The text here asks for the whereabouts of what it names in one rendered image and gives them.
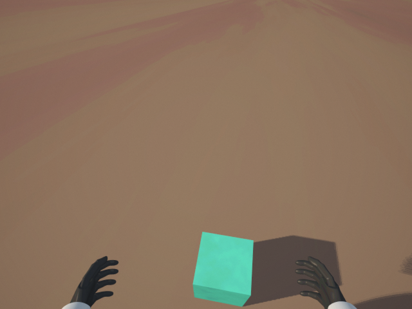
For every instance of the robot right hand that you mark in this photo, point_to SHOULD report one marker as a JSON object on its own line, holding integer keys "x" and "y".
{"x": 328, "y": 290}

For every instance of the robot left hand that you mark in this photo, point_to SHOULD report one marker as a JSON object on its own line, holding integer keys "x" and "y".
{"x": 86, "y": 290}

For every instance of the carton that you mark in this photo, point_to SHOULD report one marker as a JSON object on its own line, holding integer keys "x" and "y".
{"x": 224, "y": 269}

